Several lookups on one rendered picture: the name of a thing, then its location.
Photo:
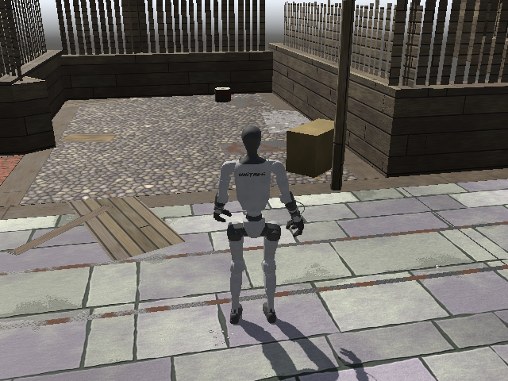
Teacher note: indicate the robot left upper arm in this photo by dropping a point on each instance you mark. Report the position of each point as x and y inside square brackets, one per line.
[224, 179]

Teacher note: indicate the robot right upper arm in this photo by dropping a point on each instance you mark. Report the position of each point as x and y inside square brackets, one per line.
[281, 179]

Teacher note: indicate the robot left hand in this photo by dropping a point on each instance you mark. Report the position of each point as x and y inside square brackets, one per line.
[218, 218]

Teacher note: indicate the left robot forearm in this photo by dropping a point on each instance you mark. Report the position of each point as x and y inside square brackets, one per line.
[218, 207]

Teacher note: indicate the humanoid robot head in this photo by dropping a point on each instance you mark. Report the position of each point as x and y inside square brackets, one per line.
[251, 137]

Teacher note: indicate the right robot foot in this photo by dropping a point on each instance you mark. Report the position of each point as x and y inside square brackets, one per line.
[271, 317]

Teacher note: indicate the right robot forearm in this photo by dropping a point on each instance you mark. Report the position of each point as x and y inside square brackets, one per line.
[293, 209]

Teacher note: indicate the robot right hand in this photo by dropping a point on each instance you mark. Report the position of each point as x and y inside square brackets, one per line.
[296, 225]

